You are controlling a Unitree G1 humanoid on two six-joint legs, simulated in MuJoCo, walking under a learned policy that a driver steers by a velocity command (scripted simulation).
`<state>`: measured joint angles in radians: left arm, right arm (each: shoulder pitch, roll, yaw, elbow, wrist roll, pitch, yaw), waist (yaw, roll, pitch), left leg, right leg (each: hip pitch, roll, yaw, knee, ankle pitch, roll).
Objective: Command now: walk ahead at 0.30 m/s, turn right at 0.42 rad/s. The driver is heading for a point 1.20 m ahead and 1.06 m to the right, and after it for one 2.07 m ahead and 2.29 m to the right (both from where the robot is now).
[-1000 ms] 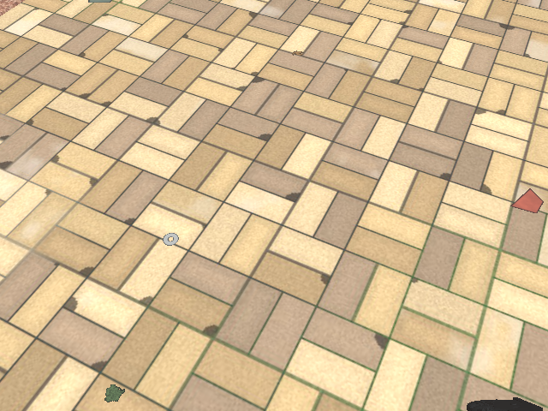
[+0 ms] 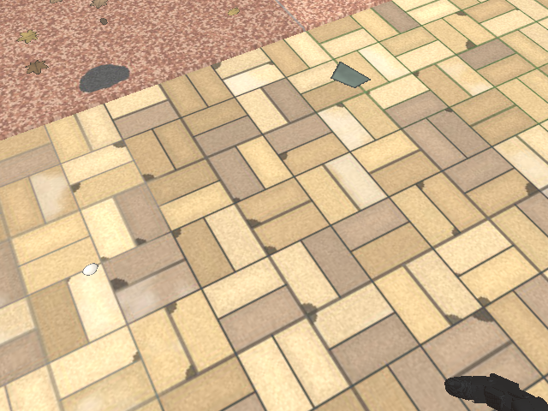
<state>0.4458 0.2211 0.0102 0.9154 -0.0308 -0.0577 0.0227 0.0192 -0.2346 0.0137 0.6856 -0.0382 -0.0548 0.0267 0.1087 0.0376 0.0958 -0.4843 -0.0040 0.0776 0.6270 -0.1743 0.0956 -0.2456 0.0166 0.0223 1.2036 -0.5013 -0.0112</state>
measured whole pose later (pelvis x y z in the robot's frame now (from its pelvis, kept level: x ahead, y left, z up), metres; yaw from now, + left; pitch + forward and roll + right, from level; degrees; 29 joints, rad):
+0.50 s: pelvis +0.12 -0.08 +0.01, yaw -24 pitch +1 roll +1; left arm 0.22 0.29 0.09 0.69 0.00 0.06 -0.01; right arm 0.13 -0.27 -0.05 0.71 -0.03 0.04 -0.02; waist 0.03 0.03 0.07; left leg -0.49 0.03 -0.02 1.11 -0.45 -0.05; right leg -0.41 0.11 0.03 0.53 -0.13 -0.11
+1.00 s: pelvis +0.17 -0.04 +0.03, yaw -52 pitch +1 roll +0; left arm 0.22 0.37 0.11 0.70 0.03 0.06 -0.04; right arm 0.16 -0.31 -0.05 0.69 -0.03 0.04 -0.05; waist 0.01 -0.05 0.05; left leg -0.22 -0.03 -0.02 0.40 -0.19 0.03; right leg -0.54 0.18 0.16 1.05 -0.36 0.04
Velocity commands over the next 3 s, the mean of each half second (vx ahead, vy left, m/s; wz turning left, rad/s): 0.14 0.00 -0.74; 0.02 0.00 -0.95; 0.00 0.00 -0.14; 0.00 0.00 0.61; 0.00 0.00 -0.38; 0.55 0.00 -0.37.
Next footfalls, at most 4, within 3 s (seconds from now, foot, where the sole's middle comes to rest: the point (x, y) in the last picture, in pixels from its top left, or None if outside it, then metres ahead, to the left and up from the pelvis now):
0.32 right None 0.22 -0.17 -0.76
0.86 left None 0.29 -0.02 -0.76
1.26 right None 0.08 -0.12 -0.76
1.70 left None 0.26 0.00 -0.76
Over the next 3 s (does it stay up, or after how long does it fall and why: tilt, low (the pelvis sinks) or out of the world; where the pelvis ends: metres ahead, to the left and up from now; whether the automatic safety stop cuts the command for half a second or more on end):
stays up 0.35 -0.18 0.02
